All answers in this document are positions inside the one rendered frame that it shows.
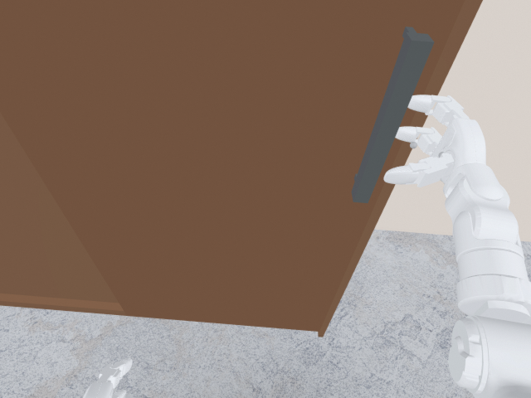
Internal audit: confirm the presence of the left robot hand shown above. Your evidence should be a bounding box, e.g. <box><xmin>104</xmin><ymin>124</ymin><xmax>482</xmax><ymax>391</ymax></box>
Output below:
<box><xmin>83</xmin><ymin>358</ymin><xmax>133</xmax><ymax>398</ymax></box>

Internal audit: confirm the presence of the right robot hand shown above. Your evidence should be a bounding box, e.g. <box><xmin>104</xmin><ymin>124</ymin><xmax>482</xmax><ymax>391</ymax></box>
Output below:
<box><xmin>384</xmin><ymin>95</ymin><xmax>486</xmax><ymax>187</ymax></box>

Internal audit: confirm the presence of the handle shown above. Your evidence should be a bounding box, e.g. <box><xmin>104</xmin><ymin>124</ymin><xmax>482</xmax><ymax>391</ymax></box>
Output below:
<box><xmin>352</xmin><ymin>27</ymin><xmax>434</xmax><ymax>203</ymax></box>

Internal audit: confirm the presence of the wardrobe door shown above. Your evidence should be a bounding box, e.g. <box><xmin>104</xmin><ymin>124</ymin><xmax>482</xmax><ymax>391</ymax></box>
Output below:
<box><xmin>0</xmin><ymin>113</ymin><xmax>118</xmax><ymax>303</ymax></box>
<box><xmin>0</xmin><ymin>0</ymin><xmax>465</xmax><ymax>332</ymax></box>

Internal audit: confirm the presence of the robot right upper arm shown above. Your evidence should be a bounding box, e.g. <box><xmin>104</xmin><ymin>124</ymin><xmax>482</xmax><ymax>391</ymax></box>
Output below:
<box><xmin>448</xmin><ymin>315</ymin><xmax>531</xmax><ymax>398</ymax></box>

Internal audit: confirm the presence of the robot right forearm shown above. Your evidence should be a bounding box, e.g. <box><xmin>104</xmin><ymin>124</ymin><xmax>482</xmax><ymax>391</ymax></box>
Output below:
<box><xmin>443</xmin><ymin>163</ymin><xmax>531</xmax><ymax>325</ymax></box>

